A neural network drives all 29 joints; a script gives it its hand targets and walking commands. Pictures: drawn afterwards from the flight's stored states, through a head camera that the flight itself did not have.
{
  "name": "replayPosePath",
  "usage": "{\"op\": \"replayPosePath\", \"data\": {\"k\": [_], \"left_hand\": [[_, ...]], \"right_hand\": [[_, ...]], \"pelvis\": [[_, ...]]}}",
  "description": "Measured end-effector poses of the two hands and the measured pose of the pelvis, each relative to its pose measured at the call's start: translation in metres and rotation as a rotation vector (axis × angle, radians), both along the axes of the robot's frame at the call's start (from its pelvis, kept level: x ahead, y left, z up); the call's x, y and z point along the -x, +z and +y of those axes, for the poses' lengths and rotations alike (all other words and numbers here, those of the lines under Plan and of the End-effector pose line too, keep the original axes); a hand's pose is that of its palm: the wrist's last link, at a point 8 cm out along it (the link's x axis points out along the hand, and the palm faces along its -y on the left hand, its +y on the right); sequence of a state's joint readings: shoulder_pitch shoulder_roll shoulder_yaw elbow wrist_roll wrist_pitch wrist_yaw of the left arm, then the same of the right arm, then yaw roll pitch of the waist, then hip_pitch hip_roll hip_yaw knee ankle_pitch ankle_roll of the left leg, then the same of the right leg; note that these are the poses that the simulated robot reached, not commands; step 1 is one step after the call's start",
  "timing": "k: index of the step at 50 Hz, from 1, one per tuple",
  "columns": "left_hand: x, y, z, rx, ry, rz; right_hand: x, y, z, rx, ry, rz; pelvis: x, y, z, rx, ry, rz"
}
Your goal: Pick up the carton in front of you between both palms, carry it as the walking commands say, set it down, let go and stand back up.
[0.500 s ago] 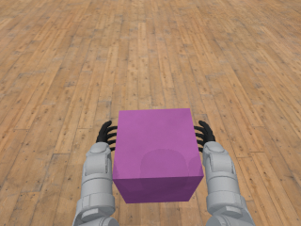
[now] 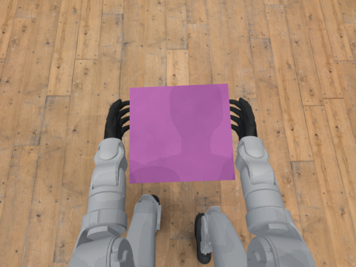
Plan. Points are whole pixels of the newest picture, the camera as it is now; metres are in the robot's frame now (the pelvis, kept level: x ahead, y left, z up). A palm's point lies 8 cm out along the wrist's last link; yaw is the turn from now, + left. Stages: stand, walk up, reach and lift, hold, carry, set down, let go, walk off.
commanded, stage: set down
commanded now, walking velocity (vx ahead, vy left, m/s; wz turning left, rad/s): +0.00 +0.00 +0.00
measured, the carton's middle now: (181, 139) +0.40 +0.04 -0.15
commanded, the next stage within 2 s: none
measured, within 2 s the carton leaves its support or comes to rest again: neither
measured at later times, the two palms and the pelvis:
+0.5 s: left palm (123, 140) +0.40 +0.20 -0.23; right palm (222, 132) +0.45 -0.09 -0.22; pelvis -0.04 +0.00 -0.14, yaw -1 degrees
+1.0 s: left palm (127, 145) +0.41 +0.22 -0.38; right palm (207, 134) +0.48 -0.07 -0.38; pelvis -0.05 -0.01 -0.24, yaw -2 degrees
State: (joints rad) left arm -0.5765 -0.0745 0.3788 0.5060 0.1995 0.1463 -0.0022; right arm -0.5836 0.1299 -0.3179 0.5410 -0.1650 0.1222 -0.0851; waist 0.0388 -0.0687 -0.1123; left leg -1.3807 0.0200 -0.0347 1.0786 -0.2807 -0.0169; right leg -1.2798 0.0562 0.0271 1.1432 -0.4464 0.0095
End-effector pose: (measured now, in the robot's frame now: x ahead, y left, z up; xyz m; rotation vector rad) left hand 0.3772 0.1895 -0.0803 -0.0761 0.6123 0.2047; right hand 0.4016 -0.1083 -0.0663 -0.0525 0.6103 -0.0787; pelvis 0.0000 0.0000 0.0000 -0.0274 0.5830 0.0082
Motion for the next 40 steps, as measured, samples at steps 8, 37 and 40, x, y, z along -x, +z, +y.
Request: {"op": "replayPosePath", "data": {"k": [8, 37, 40], "left_hand": [[-0.013, -0.033, 0.001, 0.019, 0.032, 0.034], [-0.028, -0.219, 0.025, -0.018, 0.104, 0.096], [-0.032, -0.236, 0.027, -0.022, 0.106, 0.101]], "right_hand": [[-0.017, -0.037, 0.001, 0.003, 0.018, 0.037], [-0.058, -0.229, 0.029, -0.009, 0.113, 0.097], [-0.065, -0.246, 0.031, 0.003, 0.125, 0.099]], "pelvis": [[0.018, -0.042, 0.005, -0.003, -0.009, 0.064], [0.043, -0.189, -0.005, -0.003, -0.02, 0.248], [0.045, -0.202, -0.007, -0.002, -0.021, 0.252]]}}
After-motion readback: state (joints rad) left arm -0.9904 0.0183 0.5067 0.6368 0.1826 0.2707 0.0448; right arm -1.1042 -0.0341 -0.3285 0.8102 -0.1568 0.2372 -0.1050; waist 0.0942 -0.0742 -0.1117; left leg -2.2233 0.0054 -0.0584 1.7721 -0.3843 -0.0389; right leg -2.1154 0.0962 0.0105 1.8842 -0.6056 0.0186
